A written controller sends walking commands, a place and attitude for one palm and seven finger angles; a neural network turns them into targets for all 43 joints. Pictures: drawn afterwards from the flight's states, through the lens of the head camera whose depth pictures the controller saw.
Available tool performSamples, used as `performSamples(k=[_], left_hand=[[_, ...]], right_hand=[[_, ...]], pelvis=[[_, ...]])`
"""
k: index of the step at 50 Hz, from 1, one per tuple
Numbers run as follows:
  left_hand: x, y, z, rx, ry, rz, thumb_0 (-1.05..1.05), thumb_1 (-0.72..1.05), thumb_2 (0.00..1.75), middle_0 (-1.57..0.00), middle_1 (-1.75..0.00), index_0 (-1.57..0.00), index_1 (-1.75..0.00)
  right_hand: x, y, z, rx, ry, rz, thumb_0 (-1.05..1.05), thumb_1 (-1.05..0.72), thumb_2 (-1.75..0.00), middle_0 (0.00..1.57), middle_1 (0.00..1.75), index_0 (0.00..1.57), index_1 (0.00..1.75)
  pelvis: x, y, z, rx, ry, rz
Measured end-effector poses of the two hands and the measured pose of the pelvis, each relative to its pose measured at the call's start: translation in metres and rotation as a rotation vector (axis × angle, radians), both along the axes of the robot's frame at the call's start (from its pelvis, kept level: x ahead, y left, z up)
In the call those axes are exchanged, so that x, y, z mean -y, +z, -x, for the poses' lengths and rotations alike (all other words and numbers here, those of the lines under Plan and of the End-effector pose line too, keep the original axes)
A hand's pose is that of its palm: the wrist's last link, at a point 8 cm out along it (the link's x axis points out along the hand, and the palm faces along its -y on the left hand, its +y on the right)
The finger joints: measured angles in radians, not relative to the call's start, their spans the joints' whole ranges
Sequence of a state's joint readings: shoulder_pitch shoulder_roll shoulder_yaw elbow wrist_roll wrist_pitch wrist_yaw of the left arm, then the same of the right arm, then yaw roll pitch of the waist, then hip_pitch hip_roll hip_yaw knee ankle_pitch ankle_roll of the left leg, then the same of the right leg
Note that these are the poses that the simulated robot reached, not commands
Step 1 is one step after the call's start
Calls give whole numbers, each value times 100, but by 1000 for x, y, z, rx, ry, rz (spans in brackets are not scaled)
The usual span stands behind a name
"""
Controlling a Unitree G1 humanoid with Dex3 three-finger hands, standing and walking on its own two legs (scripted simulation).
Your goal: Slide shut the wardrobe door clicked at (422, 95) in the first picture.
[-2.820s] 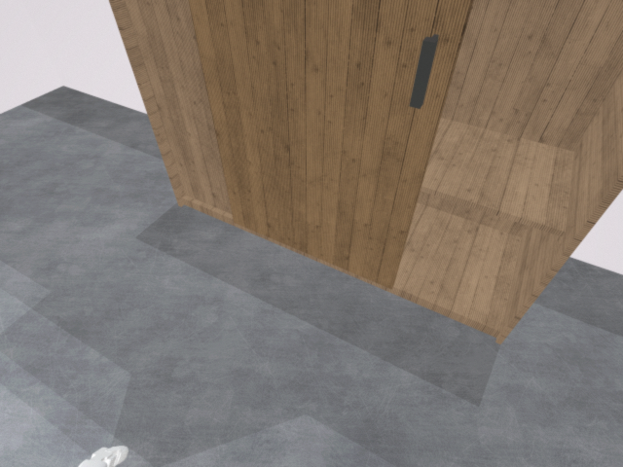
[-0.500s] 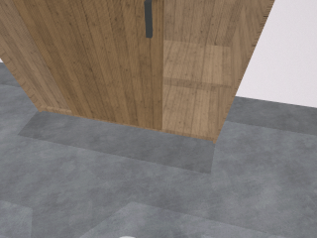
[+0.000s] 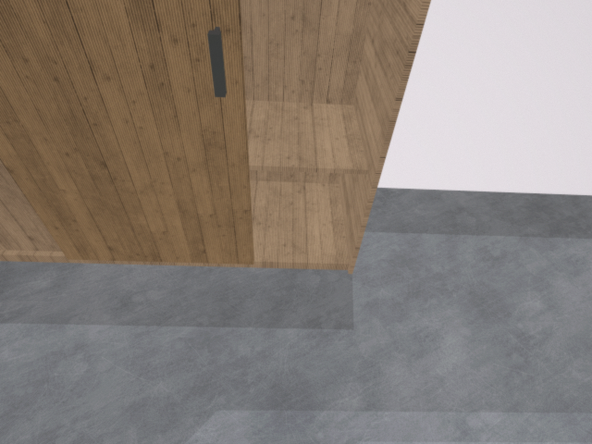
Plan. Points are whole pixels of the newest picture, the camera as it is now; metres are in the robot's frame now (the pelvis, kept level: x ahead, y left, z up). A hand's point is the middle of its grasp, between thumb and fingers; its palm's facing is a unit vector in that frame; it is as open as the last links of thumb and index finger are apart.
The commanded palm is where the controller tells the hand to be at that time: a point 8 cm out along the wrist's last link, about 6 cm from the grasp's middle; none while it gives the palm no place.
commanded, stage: take the last steps up to it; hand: left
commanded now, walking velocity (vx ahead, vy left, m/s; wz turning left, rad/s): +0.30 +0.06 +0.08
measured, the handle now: (218, 61) +0.90 +0.21 +0.11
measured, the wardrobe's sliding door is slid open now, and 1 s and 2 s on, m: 0.40 0.40 0.40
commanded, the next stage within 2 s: come to a stop and stand still in 1.02 s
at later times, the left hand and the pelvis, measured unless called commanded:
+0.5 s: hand out of the picture +0.07 +0.16 -0.17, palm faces +0.16 -0.97 -0.18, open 7.3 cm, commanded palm none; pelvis +0.14 +0.00 -0.01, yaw +4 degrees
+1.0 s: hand (156, 310) +0.40 +0.28 -0.17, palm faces +0.09 -0.98 -0.18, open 7.4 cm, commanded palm none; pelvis +0.33 +0.09 -0.01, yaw +1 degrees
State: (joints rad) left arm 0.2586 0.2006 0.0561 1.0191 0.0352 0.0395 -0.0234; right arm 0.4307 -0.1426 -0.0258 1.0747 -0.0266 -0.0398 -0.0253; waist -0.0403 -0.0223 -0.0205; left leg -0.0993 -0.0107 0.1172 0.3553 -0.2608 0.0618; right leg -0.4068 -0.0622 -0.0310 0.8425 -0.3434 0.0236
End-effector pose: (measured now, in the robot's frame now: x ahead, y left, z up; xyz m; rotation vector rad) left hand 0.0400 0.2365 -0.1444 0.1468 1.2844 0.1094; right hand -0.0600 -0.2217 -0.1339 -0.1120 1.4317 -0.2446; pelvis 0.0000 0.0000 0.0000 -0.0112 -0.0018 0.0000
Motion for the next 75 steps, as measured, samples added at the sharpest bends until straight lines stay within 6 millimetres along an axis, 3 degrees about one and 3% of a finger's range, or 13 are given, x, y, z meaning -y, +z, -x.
performSamples(k=[7,11,14,21,28,33,38,45,51,58,64,69,75], left_hand=[[38,3,-63,83,-42,3,0,91,90,-20,-30,-20,-30],[49,6,-79,163,42,-8,-1,92,89,-20,-30,-20,-30],[38,13,-77,166,101,-49,-3,96,89,-21,-30,-21,-30],[29,8,-36,-57,145,-43,-2,94,89,-20,-30,-20,-30],[22,-8,-10,-278,237,38,-1,92,89,-20,-30,-20,-30],[-7,-28,-32,-388,251,83,0,91,89,-20,-30,-20,-30],[-52,-21,-120,-262,197,47,0,91,89,-20,-30,-20,-30],[-90,-6,-266,-4,120,-6,0,91,90,-20,-30,-20,-29],[-88,3,-359,98,60,-14,0,91,90,-20,-30,-20,-29],[-58,-1,-445,120,-30,-16,0,91,90,-20,-30,-20,-29],[-35,-4,-470,127,-1,-18,-1,92,89,-20,-30,-20,-30],[-50,5,-469,116,44,-59,-3,94,89,-21,-30,-20,-30],[-81,4,-442,55,61,-82,-1,92,89,-21,-30,-20,-30]], right_hand=[[-2,-11,47,-215,-68,-87,0,-90,-90,20,30,20,30],[7,-17,26,-259,-28,-120,1,-90,-90,20,30,20,30],[19,-16,-25,-189,14,-108,1,-90,-90,20,30,20,30],[26,-15,-183,91,101,-60,1,-91,-90,20,30,20,30],[-14,-8,-334,252,242,-33,0,-91,-90,19,30,19,30],[-55,-11,-409,341,298,10,0,-91,-90,20,30,20,30],[-82,-3,-413,307,229,-1,0,-91,-90,20,30,20,30],[-82,-2,-395,202,119,20,-2,-95,-90,20,30,20,30],[-96,-14,-373,52,51,-35,-1,-92,-90,20,30,20,30],[-106,-29,-362,-112,-36,-113,0,-91,-90,20,30,20,30],[-93,-33,-399,-160,-44,-120,0,-90,-90,20,30,20,30],[-77,-32,-462,-72,21,-86,0,-90,-90,20,30,20,30],[-72,-25,-528,101,92,-30,0,-91,-90,20,30,20,30]], pelvis=[[19,-10,-28,-6,3,-27],[29,-12,-49,8,44,-11],[32,-5,-66,10,49,-20],[17,-1,-111,6,62,-8],[-21,-14,-169,-8,76,17],[-58,-32,-213,-5,69,13],[-78,-16,-248,12,40,-3],[-93,-5,-297,12,28,-29],[-94,-5,-340,13,20,-42],[-76,-16,-395,12,-1,-38],[-61,-18,-425,13,23,-19],[-64,-11,-426,2,33,-23],[-84,-10,-413,-8,28,-20]])
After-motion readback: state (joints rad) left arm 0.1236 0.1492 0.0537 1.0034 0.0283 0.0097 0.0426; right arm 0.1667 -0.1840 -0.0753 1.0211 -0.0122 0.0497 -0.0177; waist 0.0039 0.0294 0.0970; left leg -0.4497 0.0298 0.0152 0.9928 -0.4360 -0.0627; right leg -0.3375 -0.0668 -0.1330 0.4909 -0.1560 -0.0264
